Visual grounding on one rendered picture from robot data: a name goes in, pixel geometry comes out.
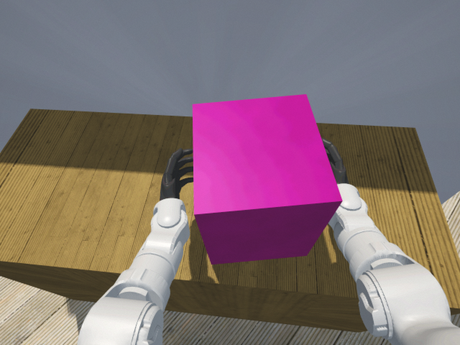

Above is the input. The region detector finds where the carton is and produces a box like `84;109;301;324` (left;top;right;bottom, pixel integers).
193;94;342;265

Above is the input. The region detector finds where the robot left forearm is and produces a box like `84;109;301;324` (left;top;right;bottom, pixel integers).
77;198;190;345

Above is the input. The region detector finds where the robot left hand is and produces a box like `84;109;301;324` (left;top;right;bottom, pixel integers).
160;148;193;201

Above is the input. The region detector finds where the pedestal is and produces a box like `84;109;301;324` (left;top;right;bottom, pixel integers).
0;109;460;333

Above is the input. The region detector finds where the robot right upper arm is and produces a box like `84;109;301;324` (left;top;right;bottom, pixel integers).
356;264;460;345

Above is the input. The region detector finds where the robot right hand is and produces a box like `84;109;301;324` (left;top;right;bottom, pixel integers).
321;138;349;184

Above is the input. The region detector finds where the robot right forearm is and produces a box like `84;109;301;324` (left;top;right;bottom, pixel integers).
328;183;451;320

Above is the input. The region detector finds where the robot left upper arm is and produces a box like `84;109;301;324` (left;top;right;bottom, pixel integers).
79;297;164;345

